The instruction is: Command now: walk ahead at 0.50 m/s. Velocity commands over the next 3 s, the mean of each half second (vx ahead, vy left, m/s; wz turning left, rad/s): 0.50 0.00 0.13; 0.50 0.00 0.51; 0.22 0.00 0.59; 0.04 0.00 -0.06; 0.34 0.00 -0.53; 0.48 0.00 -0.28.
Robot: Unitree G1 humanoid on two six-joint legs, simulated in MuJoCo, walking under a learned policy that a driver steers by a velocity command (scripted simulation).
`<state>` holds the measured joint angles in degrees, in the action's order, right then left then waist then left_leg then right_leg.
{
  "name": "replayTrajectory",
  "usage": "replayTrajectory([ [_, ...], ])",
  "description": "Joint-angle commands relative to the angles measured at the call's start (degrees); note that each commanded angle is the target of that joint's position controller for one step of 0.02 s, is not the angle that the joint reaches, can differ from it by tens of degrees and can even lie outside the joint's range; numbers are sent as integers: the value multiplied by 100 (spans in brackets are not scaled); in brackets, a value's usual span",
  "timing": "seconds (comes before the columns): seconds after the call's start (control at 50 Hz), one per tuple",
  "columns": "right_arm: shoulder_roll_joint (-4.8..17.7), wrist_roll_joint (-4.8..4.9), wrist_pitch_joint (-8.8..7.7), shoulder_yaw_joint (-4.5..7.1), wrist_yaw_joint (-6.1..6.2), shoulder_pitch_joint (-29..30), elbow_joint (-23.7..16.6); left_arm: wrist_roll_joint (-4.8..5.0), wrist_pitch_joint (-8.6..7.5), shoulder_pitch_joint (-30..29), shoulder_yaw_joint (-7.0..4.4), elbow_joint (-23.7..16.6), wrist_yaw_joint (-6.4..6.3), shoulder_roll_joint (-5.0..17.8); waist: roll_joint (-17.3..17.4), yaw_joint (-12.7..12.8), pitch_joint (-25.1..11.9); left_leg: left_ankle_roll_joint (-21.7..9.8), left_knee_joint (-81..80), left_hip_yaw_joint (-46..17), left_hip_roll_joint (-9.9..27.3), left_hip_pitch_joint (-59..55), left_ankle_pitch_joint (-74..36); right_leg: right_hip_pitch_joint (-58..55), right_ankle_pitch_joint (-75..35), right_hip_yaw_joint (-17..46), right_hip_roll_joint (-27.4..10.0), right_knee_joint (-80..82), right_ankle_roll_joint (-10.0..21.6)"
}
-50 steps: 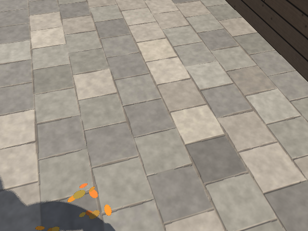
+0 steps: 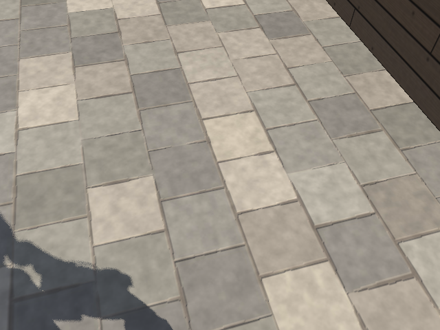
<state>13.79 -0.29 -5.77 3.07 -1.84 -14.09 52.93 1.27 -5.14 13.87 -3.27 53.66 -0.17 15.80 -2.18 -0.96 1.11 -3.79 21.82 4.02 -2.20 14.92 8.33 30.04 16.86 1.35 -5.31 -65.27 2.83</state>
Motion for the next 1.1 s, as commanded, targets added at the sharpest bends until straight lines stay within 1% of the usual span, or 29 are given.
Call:
replayTrajectory([
  [0.02, 738, -6, -114, 142, 39, -35, -189, -47, 79, 279, -96, -234, -45, 251, 605, 215, -119, -978, -1447, -1364, 1506, -421, -861, 624, -576, 190, -380, 359, -99],
  [0.08, 820, 15, -69, 159, 144, -314, -72, -100, 70, -361, -110, -457, -40, 246, 506, 81, 38, -927, -1533, -1079, 1455, -671, -1172, 1093, -1427, 155, -377, 1347, -238],
  [0.16, 877, 73, -19, 156, 213, -636, 44, -61, 10, -1165, -43, -674, 44, 100, 547, -171, 209, -743, -1602, -685, 1276, -794, -980, 827, -2345, -94, -133, 2709, -246],
  [0.24, 922, 116, 76, 186, 234, -1031, 252, -11, -36, -1766, -1, -907, 167, 124, 549, -351, 413, -730, -1368, -704, 1550, -1499, -960, 961, -2151, -118, -4, 3331, -151],
  [0.3, 986, 157, 165, 232, 270, -1043, 305, -10, -114, -1760, -49, -1025, 248, 300, 622, -162, 374, -631, -914, -974, 1769, -1865, -1433, 638, -1555, -43, 110, 3664, 14],
  [0.32, 1054, 161, 189, 254, 276, -936, 273, -12, -142, -1497, -101, -974, 248, 420, 705, 12, 218, -580, -634, -1012, 1754, -1863, -1979, 165, -1354, -124, 237, 3717, 69],
  [0.34, 1068, 160, 215, 253, 276, -769, 221, -23, -165, -905, -199, -817, 226, 590, 722, 366, -128, -476, 12, -908, 1574, -1730, -2796, -725, -1330, -276, 417, 3844, 170],
  [0.36, 898, 116, 221, 184, 270, -708, 145, -60, -176, 129, -349, -530, 171, 913, 607, 794, -838, -293, 1212, -701, 1222, -1097, -2752, -2309, -1497, -151, 267, 3646, 360],
  [0.38, 404, 44, 169, 38, 247, -1104, -6, -189, -169, 1013, -481, -384, 115, 1438, -323, 831, -1826, 57, 3372, -327, 537, 856, -917, -4625, -1221, 1604, -1154, 3552, 938],
  [0.4, 9, 119, 63, -88, 225, -1539, 57, -160, -131, 1218, -439, -324, 147, 1391, -1451, 705, -2575, 202, 4739, -803, -66, 2156, 2573, -5513, -302, 3729, -1986, 4424, 1392],
  [0.42, 699, 293, 6, 102, 221, -1057, 27, -124, -131, 1009, -300, -350, 129, 883, -908, 792, -1936, 136, 5322, -1247, 261, 2654, 2437, -4982, 183, 3374, -1772, 4653, 1112],
  [0.44, 857, 347, -10, 152, 238, -614, -132, -95, -134, 507, -231, -431, 105, 685, -659, 681, -1146, 76, 5321, -1063, 535, 2876, 1897, -4125, -29, 2511, -1643, 4798, 879],
  [0.46, 809, 287, 8, 172, 274, -404, -157, -124, -145, 80, -177, -477, 109, 518, -291, 501, -748, 73, 5086, -990, 783, 2635, 1386, -3299, -361, 1923, -1443, 5020, 774],
  [0.5, 552, 242, 162, 219, 281, -566, -114, -208, -183, -319, -127, -443, 128, 280, -444, 146, -360, 62, 4684, -1029, 1062, 1991, 858, -2291, -800, 993, -1110, 5436, 644],
  [0.56, 334, 239, 358, 234, 278, -499, -219, -213, -234, -341, -181, -328, 83, 369, -311, -2, -78, 97, 4433, -989, 1130, 2088, 434, -1956, -1385, 222, -1027, 5752, 719],
  [0.62, 358, 176, 389, 263, 251, -100, -415, -237, -217, -183, -232, -233, -15, 502, -132, 39, 100, 188, 3739, -1069, 1099, 2555, -329, -2151, -1763, -285, -1009, 5851, 729],
  [0.7, 262, 142, 332, 199, 98, 608, -670, -202, -147, -33, -267, -206, -107, 661, -23, 238, 279, 200, 2493, -646, 1001, 2488, -1152, -2404, -1947, -910, -934, 5909, 618],
  [0.8, 235, 153, 335, 130, -88, 1417, -1126, -81, 33, 419, -343, -82, -136, 837, 31, 492, 540, 22, 1704, -212, 866, 2752, -713, -3388, -2493, -1261, -1215, 5542, 554],
  [0.86, 475, 170, 363, 235, -154, 1190, -1273, -4, 145, 244, -409, -158, -153, 1063, -231, 173, 186, -260, 1595, 239, 420, 1940, 104, -3681, -4853, -1499, -1255, 4628, 381],
  [0.88, 649, 190, 375, 330, -151, 739, -1212, 19, 190, 151, -427, -192, -160, 1143, -319, -116, -105, -396, 1584, 387, 176, 1308, 355, -3648, -5668, -1564, -1209, 3907, 314],
  [0.9, 920, 210, 374, 487, -117, -86, -1023, 55, 225, 3, -419, -235, -158, 1168, -244, -602, -535, -592, 1185, 452, -93, 132, 63, -3308, -5765, -1685, -1020, 2785, 155],
  [0.92, 1406, 206, 415, 710, 4, -1019, -782, -20, 196, 25, -366, -319, -163, 1050, 208, -992, -1042, -869, 920, -346, 183, -1596, -28, -2051, -4304, -1688, -776, 1110, -135],
  [0.94, 2043, 237, 386, 796, 59, -921, -761, -255, 42, 522, -89, -629, -76, 83, 1779, -245, -1353, -1857, 508, -3473, 1656, -3422, 556, 612, 1234, -1255, 389, -947, -488],
  [0.96, 1698, 135, 289, 652, 18, -1135, -958, -19, -237, 73, -89, -768, 8, 378, 1171, -516, -2184, -2198, -466, -5232, 2171, -3872, 1279, 1344, 1815, 207, 682, -1667, -399],
  [0.98, 1319, 81, 209, 543, -6, -977, -914, 201, -373, -557, -163, -941, 54, 658, 805, -635, -1441, -1843, -621, -4478, 2044, -3504, 825, 1877, 1272, 342, 401, -1593, -226],
  [1.0, 1116, 118, 159, 481, -1, -613, -968, 148, -435, -625, -143, -939, 33, 614, 456, -394, -969, -1624, -561, -3696, 1805, -2697, 314, 1733, 742, 341, 133, -1108, -119],
  [1.02, 894, 127, 149, 413, 6, -147, -1075, -16, -424, -585, -185, -843, -13, 655, 235, -133, -656, -1451, -584, -3079, 1558, -1833, -259, 1292, 437, 339, -63, -607, -142],
  [1.04, 773, 64, 139, 355, 32, 174, -1212, -80, -344, -463, -247, -813, -30, 755, 317, 89, -508, -1374, -646, -2685, 1416, -1202, -1161, 822, 271, 361, -175, -328, -202],
  [1.1, 1013, 52, 146, 396, 141, 201, -1274, -199, -105, -403, -255, -895, -74, 595, 230, 302, -384, -1323, -602, -1968, 1194, -349, -3238, 312, 108, 168, -74, 371, -506],
])
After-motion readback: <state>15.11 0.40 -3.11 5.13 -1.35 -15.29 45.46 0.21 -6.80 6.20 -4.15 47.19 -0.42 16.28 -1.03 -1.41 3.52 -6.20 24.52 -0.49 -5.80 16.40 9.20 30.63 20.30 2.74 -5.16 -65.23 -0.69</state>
